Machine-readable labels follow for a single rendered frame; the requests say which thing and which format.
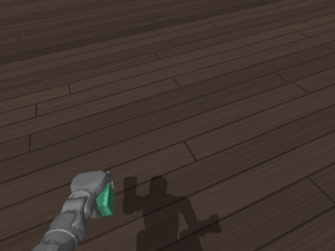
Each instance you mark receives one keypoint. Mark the small box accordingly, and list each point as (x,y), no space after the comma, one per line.
(105,201)

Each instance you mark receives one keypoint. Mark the left robot hand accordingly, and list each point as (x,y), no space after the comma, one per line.
(95,182)

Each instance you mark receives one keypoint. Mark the left robot arm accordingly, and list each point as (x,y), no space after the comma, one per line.
(69,227)

